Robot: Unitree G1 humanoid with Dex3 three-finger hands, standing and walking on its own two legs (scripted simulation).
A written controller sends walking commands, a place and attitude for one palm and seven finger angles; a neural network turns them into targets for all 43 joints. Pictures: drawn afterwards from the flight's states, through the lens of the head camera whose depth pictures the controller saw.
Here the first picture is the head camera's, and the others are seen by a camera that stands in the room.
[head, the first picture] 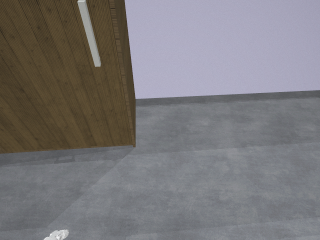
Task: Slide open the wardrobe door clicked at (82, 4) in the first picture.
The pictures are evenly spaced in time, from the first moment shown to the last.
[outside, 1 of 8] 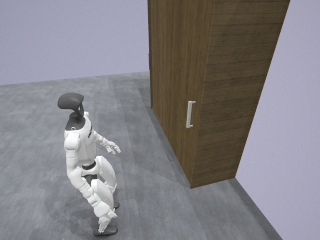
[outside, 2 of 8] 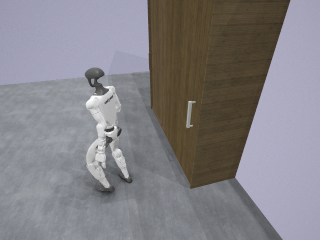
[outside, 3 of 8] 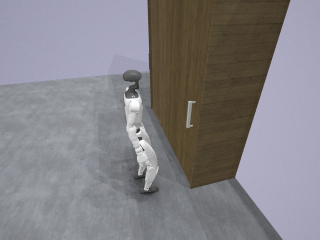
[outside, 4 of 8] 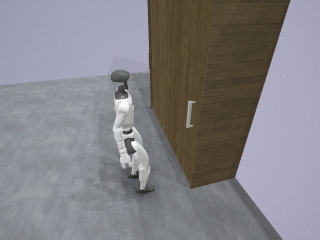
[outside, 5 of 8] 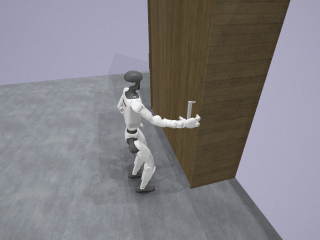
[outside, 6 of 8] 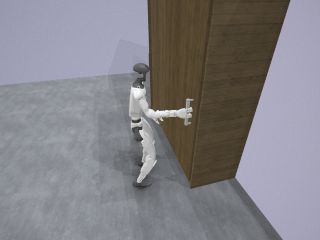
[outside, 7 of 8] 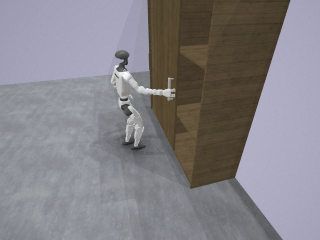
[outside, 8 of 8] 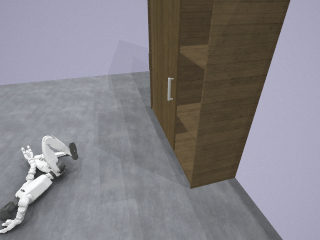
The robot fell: yes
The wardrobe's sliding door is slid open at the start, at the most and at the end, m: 0.00 0.56 0.55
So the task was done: no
